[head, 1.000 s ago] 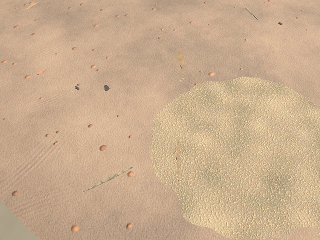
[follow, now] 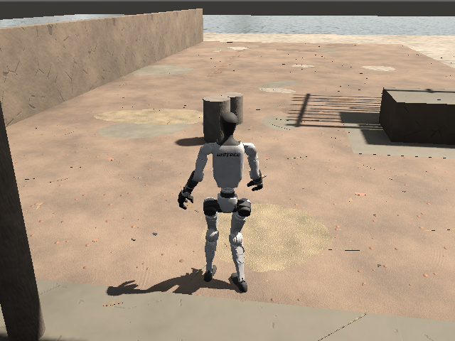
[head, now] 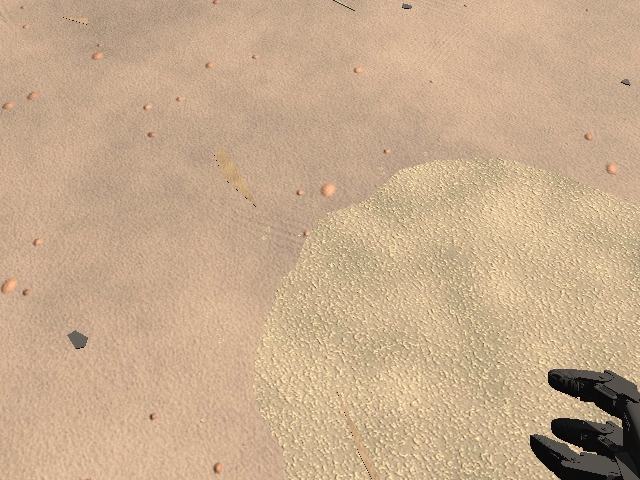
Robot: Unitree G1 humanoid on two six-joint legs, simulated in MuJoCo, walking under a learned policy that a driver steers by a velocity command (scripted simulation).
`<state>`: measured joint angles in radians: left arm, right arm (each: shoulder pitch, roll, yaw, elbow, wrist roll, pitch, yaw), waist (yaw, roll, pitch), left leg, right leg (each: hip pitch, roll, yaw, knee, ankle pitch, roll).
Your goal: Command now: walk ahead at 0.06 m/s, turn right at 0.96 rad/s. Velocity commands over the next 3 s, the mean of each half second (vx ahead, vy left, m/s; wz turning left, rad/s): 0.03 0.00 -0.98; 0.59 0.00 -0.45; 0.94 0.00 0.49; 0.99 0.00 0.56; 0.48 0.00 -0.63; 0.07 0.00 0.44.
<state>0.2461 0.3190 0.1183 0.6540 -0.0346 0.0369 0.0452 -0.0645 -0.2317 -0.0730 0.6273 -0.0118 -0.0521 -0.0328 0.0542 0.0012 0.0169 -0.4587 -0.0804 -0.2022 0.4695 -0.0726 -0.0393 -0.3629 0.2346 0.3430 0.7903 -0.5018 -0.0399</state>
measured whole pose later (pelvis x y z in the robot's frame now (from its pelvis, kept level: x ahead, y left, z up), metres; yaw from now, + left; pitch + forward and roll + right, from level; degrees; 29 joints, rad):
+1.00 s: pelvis +0.16 -0.05 +0.02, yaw -41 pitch +3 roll -1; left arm 0.26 0.27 0.03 0.61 -0.03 -0.06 -0.01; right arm 0.47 -0.25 -0.05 0.80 0.00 -0.10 0.03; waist -0.06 -0.05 -0.05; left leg -0.11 -0.03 -0.01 0.42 -0.36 0.05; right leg -0.68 -0.02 0.08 1.16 -0.20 -0.05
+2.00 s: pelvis +0.88 -0.37 +0.01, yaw -7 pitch -2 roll +0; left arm 0.11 0.28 0.02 0.68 -0.03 -0.08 -0.02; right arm 0.43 -0.23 -0.01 0.76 -0.01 -0.11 0.01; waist -0.07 -0.04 0.06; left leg 0.01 -0.14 0.02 0.34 -0.32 0.15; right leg -0.78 -0.13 0.06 0.93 0.05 -0.02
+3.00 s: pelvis +1.34 -0.44 +0.01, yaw -13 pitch +2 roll -1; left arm 0.13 0.29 0.06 0.74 0.00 0.00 0.01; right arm 0.23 -0.32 -0.10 0.60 0.03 0.06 -0.05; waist -0.02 0.03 0.06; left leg -0.41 -0.17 -0.34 0.51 -0.20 -0.01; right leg -0.26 0.09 0.13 0.46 -0.21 -0.01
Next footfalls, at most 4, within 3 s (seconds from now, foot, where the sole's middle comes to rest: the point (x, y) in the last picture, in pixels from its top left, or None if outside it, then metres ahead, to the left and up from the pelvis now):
0.36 right None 0.01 -0.12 -0.76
0.82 left None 0.18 0.05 -0.76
1.26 right None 0.36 -0.44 -0.76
1.70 left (503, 316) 0.84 -0.33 -0.76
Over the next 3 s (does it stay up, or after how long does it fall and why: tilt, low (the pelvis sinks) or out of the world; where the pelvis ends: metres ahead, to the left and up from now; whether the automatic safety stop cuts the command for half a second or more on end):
stays up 1.34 -0.44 0.01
